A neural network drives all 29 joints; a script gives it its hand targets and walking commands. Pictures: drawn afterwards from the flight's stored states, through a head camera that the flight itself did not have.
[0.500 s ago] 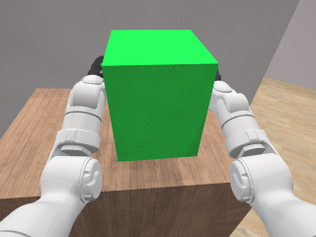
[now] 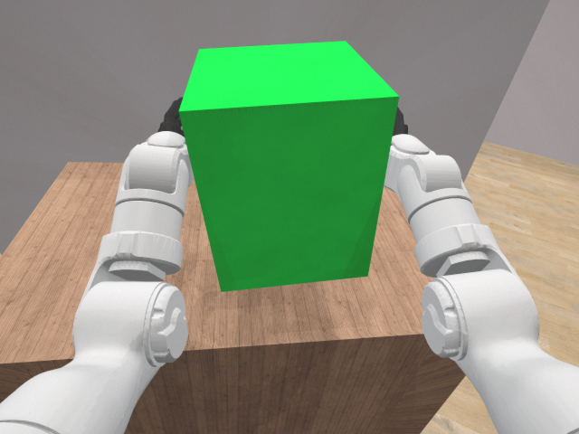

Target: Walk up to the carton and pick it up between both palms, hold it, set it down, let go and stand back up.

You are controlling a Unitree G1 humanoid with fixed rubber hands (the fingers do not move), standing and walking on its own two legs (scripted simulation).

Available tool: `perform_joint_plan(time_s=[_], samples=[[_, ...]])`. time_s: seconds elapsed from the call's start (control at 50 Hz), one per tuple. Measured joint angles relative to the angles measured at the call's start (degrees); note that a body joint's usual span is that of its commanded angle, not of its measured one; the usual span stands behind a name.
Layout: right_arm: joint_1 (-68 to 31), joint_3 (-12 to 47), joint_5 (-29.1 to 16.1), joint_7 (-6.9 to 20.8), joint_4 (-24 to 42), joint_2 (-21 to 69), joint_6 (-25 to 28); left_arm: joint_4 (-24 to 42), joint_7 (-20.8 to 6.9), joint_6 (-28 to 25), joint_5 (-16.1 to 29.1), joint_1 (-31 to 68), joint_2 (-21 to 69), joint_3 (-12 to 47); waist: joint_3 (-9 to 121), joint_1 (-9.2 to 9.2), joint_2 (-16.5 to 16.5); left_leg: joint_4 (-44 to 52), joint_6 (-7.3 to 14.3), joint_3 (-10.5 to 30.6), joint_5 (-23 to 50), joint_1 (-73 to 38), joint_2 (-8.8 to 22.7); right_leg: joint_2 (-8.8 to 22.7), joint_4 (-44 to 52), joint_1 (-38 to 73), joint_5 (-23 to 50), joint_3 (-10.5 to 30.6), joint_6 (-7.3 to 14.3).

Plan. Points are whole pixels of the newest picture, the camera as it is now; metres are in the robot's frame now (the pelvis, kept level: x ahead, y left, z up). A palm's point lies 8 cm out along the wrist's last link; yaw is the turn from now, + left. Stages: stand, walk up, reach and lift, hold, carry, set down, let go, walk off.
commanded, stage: hold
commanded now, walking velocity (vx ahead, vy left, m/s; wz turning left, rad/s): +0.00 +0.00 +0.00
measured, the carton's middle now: (284, 164) +0.39 +0.01 +0.24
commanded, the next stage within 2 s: none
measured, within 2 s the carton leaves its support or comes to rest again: neither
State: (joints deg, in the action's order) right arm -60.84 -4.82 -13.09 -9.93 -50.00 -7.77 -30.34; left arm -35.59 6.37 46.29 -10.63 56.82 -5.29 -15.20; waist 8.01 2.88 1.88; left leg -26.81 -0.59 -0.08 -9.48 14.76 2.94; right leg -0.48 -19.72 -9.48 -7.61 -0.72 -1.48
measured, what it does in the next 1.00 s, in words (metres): stands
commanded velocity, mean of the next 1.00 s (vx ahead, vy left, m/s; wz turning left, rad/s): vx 0.00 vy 0.00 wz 0.00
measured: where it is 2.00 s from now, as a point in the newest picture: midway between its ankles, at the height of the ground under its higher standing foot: outside the picture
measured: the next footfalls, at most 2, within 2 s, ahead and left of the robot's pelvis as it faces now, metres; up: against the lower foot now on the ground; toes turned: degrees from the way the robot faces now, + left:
none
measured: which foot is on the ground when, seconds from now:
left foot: down 0.00-1.00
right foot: down 0.00-1.00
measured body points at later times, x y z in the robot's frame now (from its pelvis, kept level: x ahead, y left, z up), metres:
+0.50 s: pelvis +0.00 +0.00 +0.00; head -0.08 +0.03 +0.44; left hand +0.40 +0.16 +0.26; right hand +0.40 -0.13 +0.28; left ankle +0.06 +0.12 -0.74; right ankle +0.04 -0.14 -0.74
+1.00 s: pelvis +0.00 +0.00 +0.00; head -0.08 +0.03 +0.44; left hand +0.40 +0.16 +0.26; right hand +0.40 -0.13 +0.28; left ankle +0.06 +0.12 -0.74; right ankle +0.04 -0.14 -0.74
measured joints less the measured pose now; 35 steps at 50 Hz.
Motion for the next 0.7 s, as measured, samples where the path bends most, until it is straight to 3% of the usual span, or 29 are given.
perform_joint_plan(time_s=[0.24, 0.7], samples=[[1.3, 2.9, -1.0, -0.5, 0.3, -0.2, -0.2, 0.4, -0.1, 0.9, 0.0, -0.8, 0.0, 0.0, 0.8, 0.00, -0.3, 0.0, -0.1, 0.0, -0.1, 0.0, 0.0, 0.0, 0.0, 0.0, -0.1, 0.0, 0.0], [-0.8, 0.7, -1.1, -0.7, 0.3, -0.5, -1.9, 0.5, -0.6, 1.0, 0.0, 0.1, -0.1, -0.2, 0.8, 0.00, -0.5, 0.0, 0.0, 0.1, 0.1, 0.0, 0.0, 0.0, 0.0, 0.0, 0.0, 0.0, 0.0]])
